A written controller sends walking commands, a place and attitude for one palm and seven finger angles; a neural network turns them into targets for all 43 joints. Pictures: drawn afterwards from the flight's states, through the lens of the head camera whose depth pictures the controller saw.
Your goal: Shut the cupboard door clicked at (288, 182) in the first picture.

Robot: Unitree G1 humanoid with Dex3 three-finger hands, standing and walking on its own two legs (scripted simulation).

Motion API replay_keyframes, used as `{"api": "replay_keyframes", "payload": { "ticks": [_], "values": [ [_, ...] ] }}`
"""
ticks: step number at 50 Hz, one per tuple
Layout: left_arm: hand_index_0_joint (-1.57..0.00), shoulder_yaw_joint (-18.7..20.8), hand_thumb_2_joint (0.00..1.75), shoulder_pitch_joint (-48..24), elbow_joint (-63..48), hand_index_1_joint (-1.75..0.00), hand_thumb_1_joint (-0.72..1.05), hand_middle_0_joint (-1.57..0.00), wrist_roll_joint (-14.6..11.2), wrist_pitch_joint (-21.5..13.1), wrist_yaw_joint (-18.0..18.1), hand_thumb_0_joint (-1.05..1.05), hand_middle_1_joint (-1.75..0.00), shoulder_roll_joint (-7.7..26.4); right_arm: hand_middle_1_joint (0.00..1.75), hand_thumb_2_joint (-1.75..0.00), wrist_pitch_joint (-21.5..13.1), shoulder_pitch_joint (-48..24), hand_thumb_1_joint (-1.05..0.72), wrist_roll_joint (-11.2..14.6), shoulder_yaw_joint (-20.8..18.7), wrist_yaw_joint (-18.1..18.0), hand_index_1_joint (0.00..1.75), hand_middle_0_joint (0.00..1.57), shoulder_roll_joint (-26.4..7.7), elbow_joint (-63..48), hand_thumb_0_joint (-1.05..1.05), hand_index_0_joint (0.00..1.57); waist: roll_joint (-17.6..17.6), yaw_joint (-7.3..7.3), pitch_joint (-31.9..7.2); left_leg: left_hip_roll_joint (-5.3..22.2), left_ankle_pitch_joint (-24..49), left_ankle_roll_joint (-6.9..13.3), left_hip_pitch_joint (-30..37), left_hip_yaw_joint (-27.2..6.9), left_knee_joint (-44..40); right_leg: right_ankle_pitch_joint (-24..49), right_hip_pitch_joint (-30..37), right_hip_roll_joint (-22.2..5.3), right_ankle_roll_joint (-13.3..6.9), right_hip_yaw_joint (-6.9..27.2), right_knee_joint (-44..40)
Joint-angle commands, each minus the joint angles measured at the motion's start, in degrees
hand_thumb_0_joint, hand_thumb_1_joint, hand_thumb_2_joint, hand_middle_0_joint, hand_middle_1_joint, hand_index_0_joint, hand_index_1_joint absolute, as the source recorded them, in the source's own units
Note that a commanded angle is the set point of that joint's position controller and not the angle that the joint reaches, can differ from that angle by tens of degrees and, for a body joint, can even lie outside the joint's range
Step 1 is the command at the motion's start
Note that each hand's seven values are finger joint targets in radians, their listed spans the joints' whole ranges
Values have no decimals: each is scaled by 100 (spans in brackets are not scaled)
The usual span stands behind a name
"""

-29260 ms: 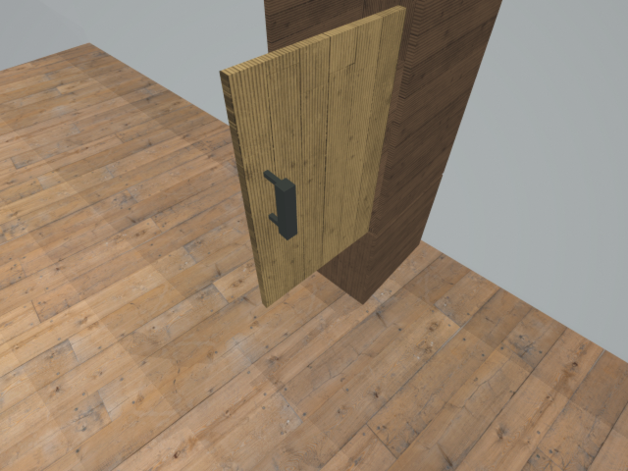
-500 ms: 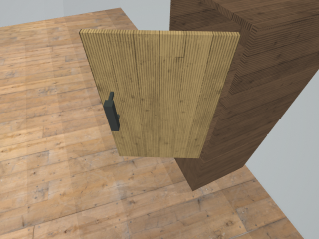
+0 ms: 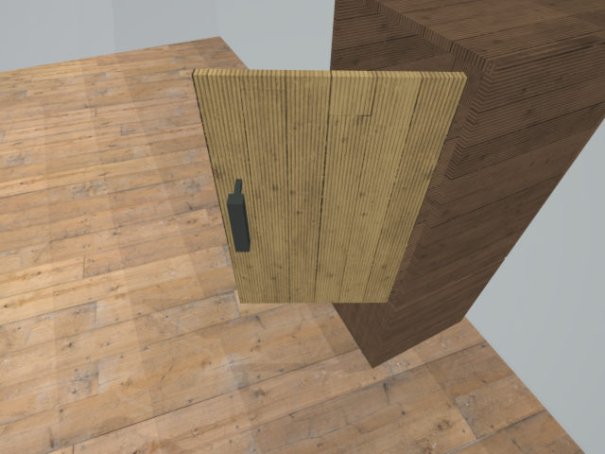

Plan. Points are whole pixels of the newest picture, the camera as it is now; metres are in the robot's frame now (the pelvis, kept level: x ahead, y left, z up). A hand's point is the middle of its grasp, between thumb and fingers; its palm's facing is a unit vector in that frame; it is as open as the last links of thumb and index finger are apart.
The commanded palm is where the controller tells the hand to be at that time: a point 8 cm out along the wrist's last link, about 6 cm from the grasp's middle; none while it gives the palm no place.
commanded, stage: come to a stop and stand still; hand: left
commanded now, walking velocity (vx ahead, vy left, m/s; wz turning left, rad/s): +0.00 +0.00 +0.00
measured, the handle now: (240, 215) +0.49 +0.14 +0.01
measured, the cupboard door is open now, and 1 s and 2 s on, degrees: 64 64 64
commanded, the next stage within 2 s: look again from close up in 0.10 s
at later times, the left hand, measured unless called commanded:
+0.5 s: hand out of the picture +0.04 +0.15 -0.17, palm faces +0.00 -0.98 -0.20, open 7.4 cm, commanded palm none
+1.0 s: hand (214, 377) +0.22 +0.13 -0.01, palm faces +0.22 -0.97 -0.04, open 7.1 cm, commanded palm +0.12 +0.18 -0.06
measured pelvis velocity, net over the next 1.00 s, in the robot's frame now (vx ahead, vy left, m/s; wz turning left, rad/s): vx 0.00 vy -0.07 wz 0.07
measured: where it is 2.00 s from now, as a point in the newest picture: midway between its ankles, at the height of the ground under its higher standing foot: outside the picture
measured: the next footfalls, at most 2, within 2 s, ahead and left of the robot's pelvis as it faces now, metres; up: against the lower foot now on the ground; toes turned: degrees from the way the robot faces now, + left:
none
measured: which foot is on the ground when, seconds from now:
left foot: down 0.00-1.00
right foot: down 0.00-1.00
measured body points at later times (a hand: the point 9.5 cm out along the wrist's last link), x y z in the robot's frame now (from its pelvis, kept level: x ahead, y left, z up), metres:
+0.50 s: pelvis +0.02 -0.03 +0.00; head +0.03 -0.03 +0.45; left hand +0.04 +0.20 -0.15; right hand +0.05 -0.26 -0.15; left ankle +0.01 +0.06 -0.74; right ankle +0.03 -0.20 -0.74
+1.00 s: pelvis +0.00 -0.07 -0.03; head +0.02 -0.07 +0.42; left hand +0.20 +0.18 +0.00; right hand +0.15 -0.32 -0.12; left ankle +0.01 +0.06 -0.74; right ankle +0.03 -0.19 -0.74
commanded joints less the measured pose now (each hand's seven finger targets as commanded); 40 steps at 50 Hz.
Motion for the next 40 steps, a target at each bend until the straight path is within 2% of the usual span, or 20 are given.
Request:
{"api": "replay_keyframes", "payload": {
  "ticks": [1, 2, 6, 10, 12, 18, 24, 27, 30, 34, 36, 37, 38, 39, 40],
  "values": [
    [-20, 109, 90, 152, -130, -30, 90, -20, 7, -131, 52, 0, -30, 530, 30, -90, -200, -46, -90, 32, -179, -56, 30, 20, -756, -237, 0, 20, 146, 14, 183, 1016, -364, -259, -151, -1149, -1135, 281, -60, 61, -251, -104, -210],
    [-20, 111, 90, 121, -110, -30, 90, -20, 14, -134, 57, 0, -30, 548, 30, -90, -201, -23, -90, 41, -175, -61, 30, 20, -718, -204, 0, 20, 53, 15, 240, 1004, -231, -253, -185, -1115, -1101, 361, -11, 47, -248, -129, -222],
    [-20, 108, 90, 162, 21, -30, 90, -20, 3, -142, 63, 0, -30, 491, 30, -90, -224, -19, -90, 48, -169, -79, 30, 20, -703, -72, 0, 20, 35, 9, 143, 989, 57, -266, -7, -1022, -1002, 506, 24, 8, -218, -93, -242],
    [-20, 109, 90, 132, 80, -30, 90, -20, 2, -129, 69, 0, -30, 460, 30, -90, -216, -44, -90, 47, -168, -90, 30, 20, -661, 24, 0, 20, 129, 4, 263, 967, 68, -278, -39, -987, -981, 524, 11, 15, -200, -105, -260],
    [-20, 114, 90, 117, 83, -30, 90, -20, 11, -134, 76, 0, -30, 460, 30, -90, -211, -45, -90, 55, -174, -95, 30, 20, -632, 47, 0, 20, 18, 10, 266, 953, 158, -268, -45, -943, -909, 607, 67, 8, -194, -97, -287],
    [-20, 133, 90, 4, 77, -30, 90, -20, 0, -142, 90, 0, -30, 478, 30, -90, -227, -81, -90, 56, -172, -109, 30, 20, -604, 103, 0, 20, -39, -5, 139, 925, 741, -292, 112, -817, -686, 922, 122, -20, -161, -84, -258],
    [-20, 148, 90, -107, 45, -30, 90, -20, -10, -146, 87, 0, -30, 520, 30, -90, -212, -121, -90, 50, -162, -112, 30, 20, -573, 156, 0, 20, -22, -14, 58, 928, 809, -332, 179, -759, -604, 1007, 164, -18, -166, -31, -297],
    [-20, 150, 90, -151, 14, -30, 90, -20, -2, -151, 84, 0, -30, 534, 30, -90, -196, -160, -90, 54, -165, -107, 30, 20, -549, 166, 0, 20, -106, -1, 204, 918, 667, -340, 105, -748, -596, 948, 123, -15, -180, -5, -368],
    [-20, 155, 90, -172, 5, -30, 90, -20, -20, -170, 76, 0, -30, 572, 30, -90, -201, -170, -90, 44, -157, -102, 30, 20, -575, 192, 0, 20, -89, -13, -11, 914, 724, -364, 243, -736, -558, 1032, 165, -38, -193, 43, -376],
    [-20, 163, 90, -247, -14, -30, 90, -20, -21, -183, 73, 0, -30, 604, 30, -90, -192, -189, -90, 43, -160, -100, 30, 20, -573, 233, 0, 20, -152, -18, 66, 912, 736, -388, 207, -713, -547, 1114, 164, -49, -212, 50, -414],
    [-20, 169, 90, -257, -19, -30, 90, -20, -26, -181, 66, 0, -30, 609, 30, -90, -197, -191, -90, 39, -150, -103, 30, 20, -586, 255, 0, 20, -55, -16, 3, 925, 770, -395, 236, -720, -560, 1082, 193, -31, -218, 55, -418],
    [-20, 164, 90, -257, -20, -30, 90, -20, -19, -182, 69, 0, -30, 614, 30, -90, -188, -199, -90, 47, -155, -105, 30, 20, -564, 255, 0, 20, -78, -10, 111, 917, 724, -395, 187, -710, -556, 1062, 172, -25, -215, 41, -453],
    [-20, 172, 90, -252, -25, -30, 90, -20, -22, -188, 70, 0, -30, 616, 30, -90, -191, -189, -90, 42, -153, -104, 30, 20, -567, 269, 0, 20, -102, -11, 37, 918, 769, -402, 217, -702, -547, 1125, 197, -39, -220, 51, -444],
    [-20, 170, 90, 101, 218, -30, 90, -20, 47, -230, 286, 0, -30, 594, 30, -90, -216, -368, -90, 112, -178, -67, 30, 20, -720, -55, 0, 20, -166, 63, -2, 1173, 1261, -535, 12, -530, 321, 1807, 229, -222, -119, -95, -267],
    [-20, 3078, 90, -4950, -9345, -30, 90, -20, -629, -1764, 334, 0, -30, 4244, 30, -90, -1299, 70, -90, 115, -498, -658, 30, 20, -1829, -1785, 0, 20, 13, -653, -2317, 843, 2540, -417, 1497, -851, 432, 1954, 604, 344, -169, -614, 873]
  ]
}}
